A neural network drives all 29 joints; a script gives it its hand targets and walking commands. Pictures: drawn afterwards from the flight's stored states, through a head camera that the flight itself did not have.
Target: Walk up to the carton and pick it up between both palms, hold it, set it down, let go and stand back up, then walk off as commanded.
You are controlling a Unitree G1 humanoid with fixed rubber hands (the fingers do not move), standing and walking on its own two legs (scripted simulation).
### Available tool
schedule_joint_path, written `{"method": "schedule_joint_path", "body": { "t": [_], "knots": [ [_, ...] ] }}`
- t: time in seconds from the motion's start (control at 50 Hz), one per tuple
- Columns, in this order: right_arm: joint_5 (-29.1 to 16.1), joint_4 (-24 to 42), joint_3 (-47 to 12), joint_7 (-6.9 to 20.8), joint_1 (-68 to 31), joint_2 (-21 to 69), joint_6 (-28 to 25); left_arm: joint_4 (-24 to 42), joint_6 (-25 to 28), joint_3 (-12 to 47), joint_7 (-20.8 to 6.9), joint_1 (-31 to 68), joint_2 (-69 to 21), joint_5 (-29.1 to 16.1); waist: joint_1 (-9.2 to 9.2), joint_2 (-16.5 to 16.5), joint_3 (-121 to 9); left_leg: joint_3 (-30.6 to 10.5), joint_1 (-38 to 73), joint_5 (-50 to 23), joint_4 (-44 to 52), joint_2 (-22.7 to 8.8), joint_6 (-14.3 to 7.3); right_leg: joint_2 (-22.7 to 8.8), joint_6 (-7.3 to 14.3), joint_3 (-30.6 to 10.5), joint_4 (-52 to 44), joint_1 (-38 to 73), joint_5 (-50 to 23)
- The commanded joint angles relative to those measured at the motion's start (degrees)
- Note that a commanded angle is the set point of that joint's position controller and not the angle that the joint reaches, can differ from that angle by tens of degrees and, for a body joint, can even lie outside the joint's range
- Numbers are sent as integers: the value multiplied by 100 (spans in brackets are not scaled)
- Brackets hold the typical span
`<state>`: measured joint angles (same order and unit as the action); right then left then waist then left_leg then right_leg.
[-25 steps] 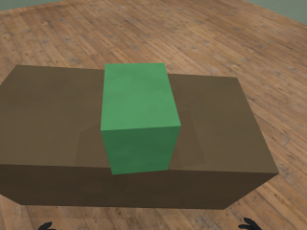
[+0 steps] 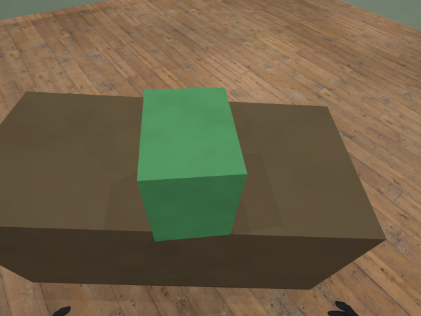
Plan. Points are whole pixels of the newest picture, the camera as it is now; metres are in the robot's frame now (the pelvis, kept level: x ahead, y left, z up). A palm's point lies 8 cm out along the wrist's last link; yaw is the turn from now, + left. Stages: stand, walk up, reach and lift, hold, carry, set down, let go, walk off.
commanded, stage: stand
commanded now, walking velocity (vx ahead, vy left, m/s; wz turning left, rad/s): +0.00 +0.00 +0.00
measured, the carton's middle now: (189, 165) +0.46 +0.04 -0.05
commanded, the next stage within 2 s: walk up in 0.10 s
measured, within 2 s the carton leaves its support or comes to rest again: neither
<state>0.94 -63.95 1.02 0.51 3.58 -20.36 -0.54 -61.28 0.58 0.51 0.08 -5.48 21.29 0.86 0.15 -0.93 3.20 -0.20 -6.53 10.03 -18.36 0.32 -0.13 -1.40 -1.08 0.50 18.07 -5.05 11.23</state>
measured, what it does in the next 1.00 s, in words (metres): steps to the left: left foot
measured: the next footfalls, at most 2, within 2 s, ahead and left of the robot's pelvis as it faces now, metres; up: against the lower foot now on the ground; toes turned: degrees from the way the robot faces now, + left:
left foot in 0.66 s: +0.13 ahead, +0.22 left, +0.00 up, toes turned +0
right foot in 1.36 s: +0.08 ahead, -0.06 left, +0.00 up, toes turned -5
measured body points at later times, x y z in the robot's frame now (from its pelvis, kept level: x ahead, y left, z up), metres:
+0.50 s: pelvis +0.01 +0.02 +0.00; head +0.02 +0.01 +0.45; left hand +0.07 +0.35 -0.12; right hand +0.10 -0.31 -0.12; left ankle +0.01 +0.14 -0.72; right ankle -0.01 -0.13 -0.75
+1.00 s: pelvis +0.08 +0.14 +0.00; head +0.12 +0.19 +0.44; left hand +0.16 +0.45 -0.16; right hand +0.14 -0.20 -0.07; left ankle +0.09 +0.22 -0.75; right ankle +0.04 -0.05 -0.68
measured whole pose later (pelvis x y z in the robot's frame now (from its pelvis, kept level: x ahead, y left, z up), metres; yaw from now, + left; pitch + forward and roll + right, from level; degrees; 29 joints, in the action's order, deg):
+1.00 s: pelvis +0.08 +0.14 +0.00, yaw -4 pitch -3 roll -2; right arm 0.1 -51.8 2.8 -2.2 10.7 -20.7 -2.6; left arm -52.7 -4.2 -4.4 -0.3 -12.8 25.3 1.1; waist -0.2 -6.8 7.4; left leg 3.7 -9.2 13.3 -25.2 -0.2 -2.5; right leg 2.5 0.0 -10.4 57.7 -20.5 19.6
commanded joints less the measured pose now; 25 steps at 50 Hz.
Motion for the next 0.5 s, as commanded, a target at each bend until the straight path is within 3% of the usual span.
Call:
{"method": "schedule_joint_path", "body": {
  "t": [0.0,0.04,0.06,0.08,0.12,0.14,0.16,0.18,0.22,0.26,0.28,0.3,0.32,0.34,0.36,0.38,0.4,0.44,0.46,0.48],
  "knots": [
    [-54,238,198,-67,-134,-1181,-106,267,114,-243,66,139,1210,-6,-22,74,-433,-502,125,-637,272,-732,-79,-691,219,-418,-322,13,-548],
    [-37,266,228,-79,-291,-1256,-78,247,103,-217,63,89,1005,-38,77,86,-323,-548,47,-794,260,-754,-122,-683,200,-384,-251,-4,-732],
    [11,339,209,-69,-402,-1148,-91,283,118,-198,70,115,967,-11,-15,-179,-504,-499,196,-913,294,-784,-97,-663,178,-345,-267,-73,-740],
    [-1,292,237,-50,-210,-1201,-92,281,126,-229,85,91,1111,-17,21,-245,-668,-498,337,-923,260,-749,-85,-641,198,-342,-271,33,-772],
    [-30,267,173,-70,-112,-1088,-119,345,119,-220,66,258,1064,-10,-77,-108,-647,-417,277,-991,213,-756,-62,-673,184,-314,-254,71,-938],
    [-12,214,215,-45,-165,-1130,-137,323,163,-249,74,171,1084,-15,22,119,-589,-432,247,-972,236,-765,-74,-723,218,-447,-176,51,-1003],
    [-13,318,202,-50,-262,-1078,-96,357,138,-238,46,203,1047,-26,-28,178,-790,-394,328,-1232,182,-757,-61,-705,221,-361,-176,137,-993],
    [-31,189,221,-76,-244,-1202,-84,271,136,-245,64,25,1115,-5,68,34,-784,-417,435,-1267,198,-770,-41,-688,221,-390,-198,134,-1062],
    [-19,297,214,-74,-398,-1193,-116,241,111,-202,31,19,959,-41,33,65,-786,-374,239,-923,174,-748,-63,-718,223,-446,-257,206,-1152],
    [-43,233,163,-48,14,-1078,-76,228,124,-252,44,67,1157,-63,-39,291,-402,-423,62,-890,214,-742,-70,-731,211,-435,-254,59,-948],
    [142,504,386,45,-7,-1516,38,257,218,-568,156,-385,1624,20,82,646,-416,-54,-77,337,-497,-295,-192,-725,385,-545,-199,163,-20],
    [182,576,401,82,88,-1375,116,183,228,-652,234,-872,1813,16,176,67,-518,23,-705,920,-911,-144,-236,-1095,663,-1177,-314,618,651],
    [198,704,394,124,-165,-1255,195,188,214,-720,264,-1039,1916,56,326,-311,-108,49,-1341,1675,-1791,-65,-195,-1574,1008,-1753,-668,511,1453],
    [258,792,404,122,-50,-1166,252,277,234,-755,298,-890,1966,122,260,-315,215,-280,-1795,1922,-2169,-211,-174,-1858,1182,-2013,-758,443,1381],
    [270,829,423,137,-21,-1195,271,335,244,-794,321,-837,1944,129,262,-57,337,-499,-2119,1993,-2684,-177,-109,-2101,1396,-2260,-813,234,1166],
    [239,941,435,148,159,-1196,297,471,256,-837,309,-730,1977,136,213,-381,439,-634,-2140,1982,-2829,-319,-118,-2291,1430,-2123,-802,23,961],
    [206,926,425,197,114,-1282,314,647,265,-857,301,-662,1969,124,232,-400,455,-651,-2058,1943,-2923,-280,-152,-2215,1502,-1948,-785,-86,778],
    [115,1127,454,293,324,-1214,308,771,299,-790,274,-583,1708,136,67,-959,592,-641,-2010,1768,-2805,-328,-83,-1777,1312,-1439,-575,-112,99],
    [179,1256,472,307,184,-1190,310,799,313,-826,285,-778,1679,124,123,-812,641,-484,-2147,1602,-2937,-224,-33,-1760,1305,-1289,-465,-127,-497],
    [147,1217,475,317,355,-1090,290,830,321,-760,262,-611,1529,128,-1,-932,599,-333,-1918,1376,-2811,-249,13,-1432,1157,-839,-336,-327,-613]
  ]
}}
